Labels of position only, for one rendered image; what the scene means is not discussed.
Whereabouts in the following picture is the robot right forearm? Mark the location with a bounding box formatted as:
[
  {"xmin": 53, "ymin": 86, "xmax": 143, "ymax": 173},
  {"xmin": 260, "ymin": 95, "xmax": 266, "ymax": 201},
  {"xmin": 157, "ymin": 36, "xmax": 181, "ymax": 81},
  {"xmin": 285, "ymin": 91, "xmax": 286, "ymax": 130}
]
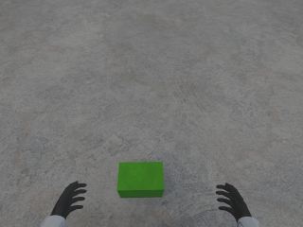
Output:
[{"xmin": 237, "ymin": 217, "xmax": 261, "ymax": 227}]

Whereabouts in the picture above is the carton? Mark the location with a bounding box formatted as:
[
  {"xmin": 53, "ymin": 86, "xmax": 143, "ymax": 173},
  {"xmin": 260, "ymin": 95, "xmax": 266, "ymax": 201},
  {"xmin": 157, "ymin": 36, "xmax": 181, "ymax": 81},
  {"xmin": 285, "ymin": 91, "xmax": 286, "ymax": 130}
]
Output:
[{"xmin": 116, "ymin": 162, "xmax": 165, "ymax": 199}]

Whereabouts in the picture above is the robot right hand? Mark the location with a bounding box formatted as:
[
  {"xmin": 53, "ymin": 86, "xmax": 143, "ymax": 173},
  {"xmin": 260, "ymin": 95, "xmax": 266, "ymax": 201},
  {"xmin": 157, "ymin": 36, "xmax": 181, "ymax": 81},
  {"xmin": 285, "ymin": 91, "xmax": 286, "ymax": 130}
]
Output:
[{"xmin": 216, "ymin": 183, "xmax": 252, "ymax": 222}]

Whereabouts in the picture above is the robot left hand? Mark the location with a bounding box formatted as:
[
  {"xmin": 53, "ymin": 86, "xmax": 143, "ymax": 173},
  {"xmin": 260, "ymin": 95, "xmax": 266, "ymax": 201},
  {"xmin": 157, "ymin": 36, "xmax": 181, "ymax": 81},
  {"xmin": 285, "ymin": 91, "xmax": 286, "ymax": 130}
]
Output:
[{"xmin": 50, "ymin": 181, "xmax": 87, "ymax": 219}]

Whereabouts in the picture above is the robot left forearm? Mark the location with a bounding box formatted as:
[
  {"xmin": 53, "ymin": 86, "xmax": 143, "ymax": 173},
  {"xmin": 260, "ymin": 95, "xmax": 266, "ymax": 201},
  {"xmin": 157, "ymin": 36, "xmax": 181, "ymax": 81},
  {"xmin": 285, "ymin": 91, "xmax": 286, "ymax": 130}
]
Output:
[{"xmin": 40, "ymin": 215, "xmax": 66, "ymax": 227}]

